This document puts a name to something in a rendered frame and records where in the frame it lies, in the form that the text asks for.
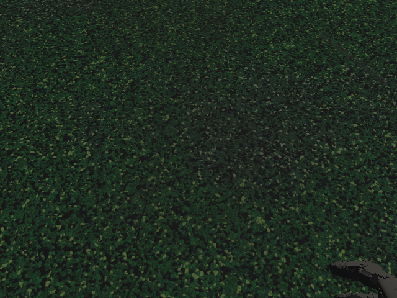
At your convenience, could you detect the robot right hand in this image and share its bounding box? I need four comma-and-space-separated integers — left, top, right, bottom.
329, 260, 397, 298

